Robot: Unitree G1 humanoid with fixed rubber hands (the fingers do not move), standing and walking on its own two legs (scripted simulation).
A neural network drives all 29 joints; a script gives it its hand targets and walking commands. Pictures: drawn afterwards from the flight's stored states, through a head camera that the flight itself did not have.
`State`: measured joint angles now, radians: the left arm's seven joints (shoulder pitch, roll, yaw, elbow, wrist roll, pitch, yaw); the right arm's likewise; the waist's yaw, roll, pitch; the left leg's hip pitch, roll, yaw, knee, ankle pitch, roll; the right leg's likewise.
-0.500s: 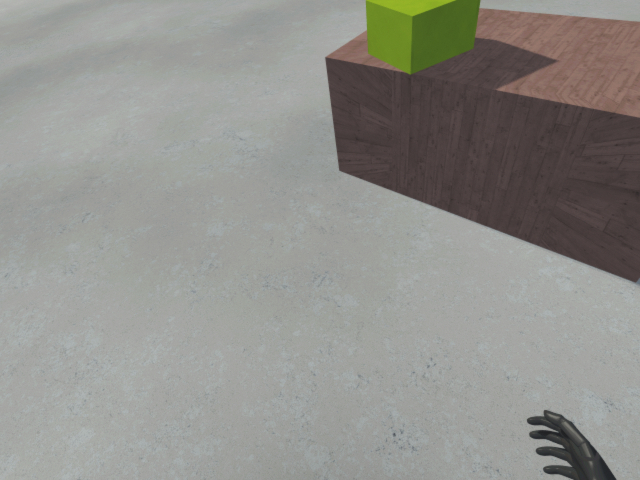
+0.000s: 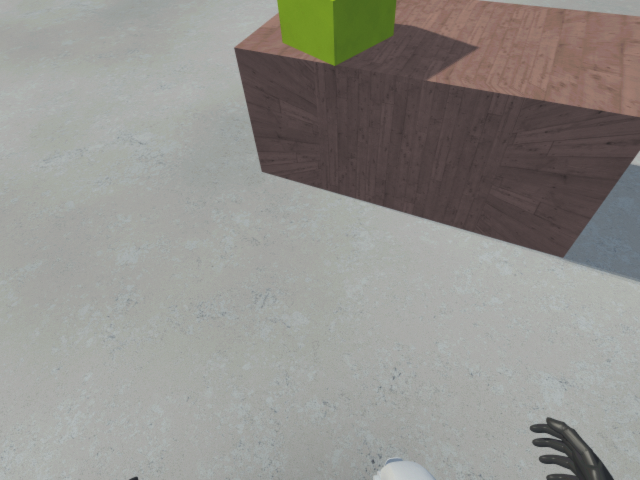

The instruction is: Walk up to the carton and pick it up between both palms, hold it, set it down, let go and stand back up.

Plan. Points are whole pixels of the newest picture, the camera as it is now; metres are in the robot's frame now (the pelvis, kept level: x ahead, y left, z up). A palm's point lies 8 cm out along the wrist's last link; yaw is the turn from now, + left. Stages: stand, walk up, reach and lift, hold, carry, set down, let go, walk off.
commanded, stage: walk up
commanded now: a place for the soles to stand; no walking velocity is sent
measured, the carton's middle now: (337, 10) +1.54 -0.08 -0.05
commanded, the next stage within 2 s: none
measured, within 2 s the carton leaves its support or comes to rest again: neither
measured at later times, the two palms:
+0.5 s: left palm (89, 374) +0.30 +0.38 -0.09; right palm (510, 454) +0.17 -0.21 -0.07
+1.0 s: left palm (101, 283) +0.46 +0.41 -0.07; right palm (451, 395) +0.25 -0.16 -0.10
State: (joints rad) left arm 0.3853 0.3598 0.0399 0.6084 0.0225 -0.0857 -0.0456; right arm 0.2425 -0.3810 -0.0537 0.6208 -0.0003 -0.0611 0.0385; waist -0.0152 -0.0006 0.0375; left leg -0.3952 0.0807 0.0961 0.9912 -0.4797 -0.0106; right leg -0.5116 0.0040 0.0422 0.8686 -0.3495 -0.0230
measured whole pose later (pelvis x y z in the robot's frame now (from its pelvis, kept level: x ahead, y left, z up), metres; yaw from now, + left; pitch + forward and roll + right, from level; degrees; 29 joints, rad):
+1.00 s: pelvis +0.27 +0.15 -0.01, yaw -22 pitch -2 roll +0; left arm 0.38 0.40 0.04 0.62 0.02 -0.09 0.02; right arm 0.34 -0.39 -0.06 0.63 0.00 -0.05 0.06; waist -0.01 0.04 0.05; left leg -0.44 0.06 0.02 0.93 -0.47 0.00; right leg -0.54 0.01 0.09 1.06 -0.50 -0.06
